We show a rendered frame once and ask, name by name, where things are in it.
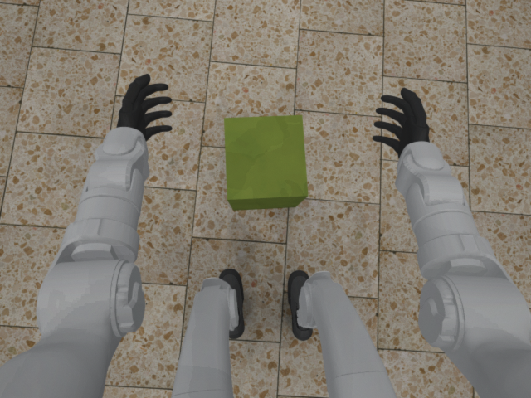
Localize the carton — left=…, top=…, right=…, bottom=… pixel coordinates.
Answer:
left=224, top=115, right=308, bottom=211

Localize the robot right hand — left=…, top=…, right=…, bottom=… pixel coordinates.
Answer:
left=373, top=88, right=430, bottom=158

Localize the left robot forearm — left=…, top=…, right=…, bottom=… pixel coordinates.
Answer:
left=36, top=127, right=150, bottom=333

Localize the right robot forearm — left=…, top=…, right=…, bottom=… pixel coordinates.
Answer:
left=395, top=141, right=531, bottom=341

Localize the left robot upper arm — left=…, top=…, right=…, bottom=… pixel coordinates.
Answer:
left=0, top=259, right=145, bottom=398

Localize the robot left hand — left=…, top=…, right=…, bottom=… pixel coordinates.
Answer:
left=116, top=74, right=172, bottom=142

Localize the robot left thigh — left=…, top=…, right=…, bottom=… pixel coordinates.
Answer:
left=171, top=285, right=239, bottom=398

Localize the robot right shin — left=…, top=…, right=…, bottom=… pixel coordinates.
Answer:
left=297, top=271, right=343, bottom=329

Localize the right robot upper arm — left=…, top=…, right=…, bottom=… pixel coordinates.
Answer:
left=418, top=274, right=531, bottom=398

